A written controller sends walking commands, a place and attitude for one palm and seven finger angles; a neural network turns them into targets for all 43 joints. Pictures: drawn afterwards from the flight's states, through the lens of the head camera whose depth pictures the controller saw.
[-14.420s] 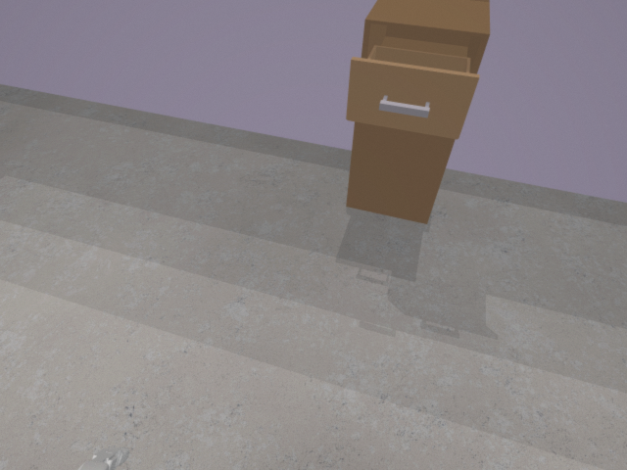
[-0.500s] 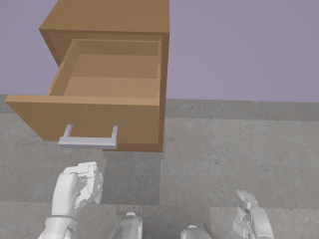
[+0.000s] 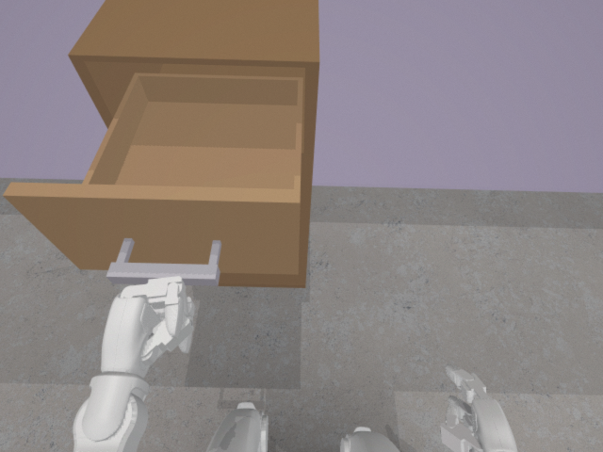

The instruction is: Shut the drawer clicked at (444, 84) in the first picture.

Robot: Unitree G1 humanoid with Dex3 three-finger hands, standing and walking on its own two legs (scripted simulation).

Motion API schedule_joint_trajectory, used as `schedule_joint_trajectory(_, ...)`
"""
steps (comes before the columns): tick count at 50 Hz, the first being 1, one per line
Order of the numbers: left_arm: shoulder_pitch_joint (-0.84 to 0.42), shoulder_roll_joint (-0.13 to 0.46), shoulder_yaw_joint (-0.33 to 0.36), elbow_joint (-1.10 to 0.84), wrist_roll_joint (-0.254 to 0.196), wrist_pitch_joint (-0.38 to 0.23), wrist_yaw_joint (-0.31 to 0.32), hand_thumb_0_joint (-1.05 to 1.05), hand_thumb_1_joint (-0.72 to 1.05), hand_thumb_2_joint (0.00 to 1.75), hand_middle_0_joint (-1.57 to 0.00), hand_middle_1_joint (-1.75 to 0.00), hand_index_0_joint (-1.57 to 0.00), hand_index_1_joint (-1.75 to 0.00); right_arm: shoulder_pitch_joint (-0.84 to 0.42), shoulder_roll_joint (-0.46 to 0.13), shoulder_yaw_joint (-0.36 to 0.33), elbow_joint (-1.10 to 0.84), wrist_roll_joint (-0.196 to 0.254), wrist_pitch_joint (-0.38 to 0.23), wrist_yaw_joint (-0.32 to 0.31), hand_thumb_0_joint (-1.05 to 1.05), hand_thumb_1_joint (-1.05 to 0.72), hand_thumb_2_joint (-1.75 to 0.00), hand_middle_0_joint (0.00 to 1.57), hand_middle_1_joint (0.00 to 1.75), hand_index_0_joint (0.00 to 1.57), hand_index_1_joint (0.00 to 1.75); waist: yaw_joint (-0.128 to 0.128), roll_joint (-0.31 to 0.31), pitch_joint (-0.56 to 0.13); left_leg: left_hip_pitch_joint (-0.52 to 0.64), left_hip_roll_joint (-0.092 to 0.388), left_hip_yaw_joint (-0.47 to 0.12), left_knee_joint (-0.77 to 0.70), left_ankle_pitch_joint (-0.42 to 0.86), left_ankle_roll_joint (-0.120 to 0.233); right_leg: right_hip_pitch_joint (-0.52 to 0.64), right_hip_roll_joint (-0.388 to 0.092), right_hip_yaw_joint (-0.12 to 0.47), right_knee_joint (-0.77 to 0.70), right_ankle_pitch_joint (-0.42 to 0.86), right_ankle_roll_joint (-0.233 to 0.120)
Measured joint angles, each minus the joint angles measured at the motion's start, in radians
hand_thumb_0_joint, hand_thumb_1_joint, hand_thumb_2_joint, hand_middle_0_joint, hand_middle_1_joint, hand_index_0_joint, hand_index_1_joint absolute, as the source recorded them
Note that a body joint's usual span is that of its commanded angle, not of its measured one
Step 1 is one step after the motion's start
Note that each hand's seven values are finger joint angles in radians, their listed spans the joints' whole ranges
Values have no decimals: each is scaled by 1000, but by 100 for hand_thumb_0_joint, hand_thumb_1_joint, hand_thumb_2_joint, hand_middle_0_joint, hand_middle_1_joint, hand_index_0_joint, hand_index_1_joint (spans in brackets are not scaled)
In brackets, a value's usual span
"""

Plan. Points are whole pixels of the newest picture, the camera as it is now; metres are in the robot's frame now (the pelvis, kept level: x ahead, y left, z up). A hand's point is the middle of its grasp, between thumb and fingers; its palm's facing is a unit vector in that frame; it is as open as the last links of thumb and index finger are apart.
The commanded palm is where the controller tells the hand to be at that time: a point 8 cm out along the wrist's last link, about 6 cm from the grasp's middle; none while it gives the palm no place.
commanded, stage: push the drawer shut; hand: left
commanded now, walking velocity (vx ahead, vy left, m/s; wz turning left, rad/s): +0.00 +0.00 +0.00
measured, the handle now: (168, 260) +0.35 +0.19 +0.05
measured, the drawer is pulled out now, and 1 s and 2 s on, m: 0.27 0.16 0.03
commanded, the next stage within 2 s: none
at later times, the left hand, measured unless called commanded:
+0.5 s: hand (190, 289) +0.31 +0.15 +0.04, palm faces -0.01 -1.00 -0.05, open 2.9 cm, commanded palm +0.31 +0.21 +0.05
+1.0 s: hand (199, 241) +0.38 +0.15 +0.04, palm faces +0.01 -1.00 -0.03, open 3.0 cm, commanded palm +0.37 +0.21 +0.05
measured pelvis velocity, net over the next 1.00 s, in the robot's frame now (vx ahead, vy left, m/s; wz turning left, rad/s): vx -0.01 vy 0.01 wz -0.02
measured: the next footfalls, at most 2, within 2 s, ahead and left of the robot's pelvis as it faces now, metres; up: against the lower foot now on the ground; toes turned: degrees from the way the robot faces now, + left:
none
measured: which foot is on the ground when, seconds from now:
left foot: down 0.00-1.00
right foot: down 0.00-1.00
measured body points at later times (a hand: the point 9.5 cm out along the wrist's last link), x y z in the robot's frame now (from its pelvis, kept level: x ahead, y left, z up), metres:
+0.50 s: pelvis -0.02 +0.00 +0.00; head +0.07 +0.01 +0.44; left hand +0.31 +0.21 +0.05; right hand +0.14 -0.25 -0.10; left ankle +0.04 +0.11 -0.64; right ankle -0.02 -0.10 -0.64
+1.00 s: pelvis -0.01 +0.01 +0.01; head +0.08 +0.02 +0.45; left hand +0.37 +0.21 +0.05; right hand +0.09 -0.25 -0.11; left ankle +0.04 +0.11 -0.64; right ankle -0.02 -0.10 -0.64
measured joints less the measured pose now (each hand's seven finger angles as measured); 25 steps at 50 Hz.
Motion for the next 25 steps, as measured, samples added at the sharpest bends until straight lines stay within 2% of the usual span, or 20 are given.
schedule_joint_trajectory(5,-33,1,8,47,-5,14,-13,2,90,90,-140,-160,-140,-160,3,-3,-1,8,2,9,-1,1,-91,-90,20,30,20,30,-4,-2,0,12,1,6,-14,4,0,8,1,6,-11,5,1)
schedule_joint_trajectory(13,-92,8,18,114,-6,-21,-14,0,84,90,-140,-160,-140,-160,-3,-9,-6,36,0,8,-4,1,-91,-90,20,30,20,30,0,-6,11,8,0,1,-17,13,-1,5,0,1,-12,11,-1)
schedule_joint_trajectory(18,-175,20,30,182,-9,-35,-26,-2,81,90,-140,-160,-140,-160,-18,-10,-3,62,3,10,-9,1,-91,-90,20,30,20,30,2,-7,20,-8,-1,-6,-8,20,-3,-9,1,-6,-3,15,-4)
schedule_joint_trajectory(25,-319,37,51,298,-14,-9,-34,-3,79,91,-140,-160,-140,-160,-27,-7,7,86,10,12,-17,1,-91,-90,20,30,20,30,-4,-4,31,-19,1,-10,-12,36,-2,-19,3,-10,-7,30,-4)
